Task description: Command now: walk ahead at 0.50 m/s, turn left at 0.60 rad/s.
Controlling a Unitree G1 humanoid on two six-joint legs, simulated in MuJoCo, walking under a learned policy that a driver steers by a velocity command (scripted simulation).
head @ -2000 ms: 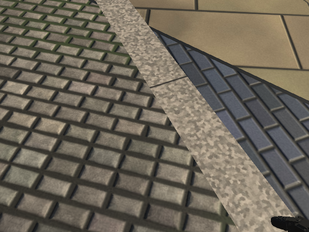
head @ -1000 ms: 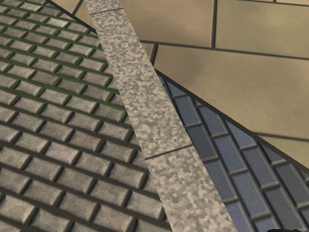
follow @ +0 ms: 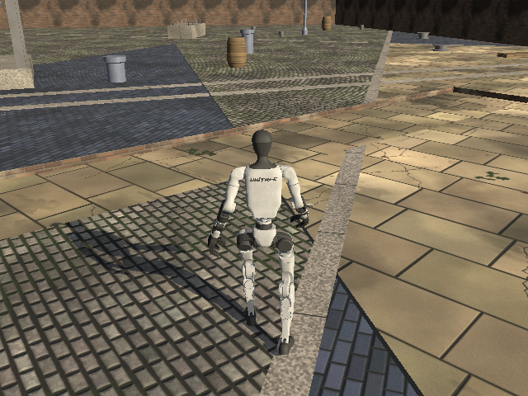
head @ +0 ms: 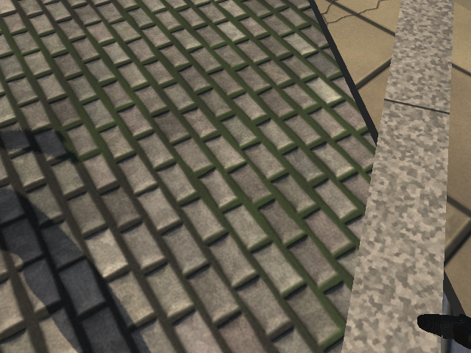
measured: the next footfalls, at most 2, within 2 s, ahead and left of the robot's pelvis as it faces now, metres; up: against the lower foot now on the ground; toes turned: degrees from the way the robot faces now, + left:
right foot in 0.44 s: +0.38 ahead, -0.10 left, +0.00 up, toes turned +4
left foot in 0.82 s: +0.35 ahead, +0.13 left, +0.00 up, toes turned -14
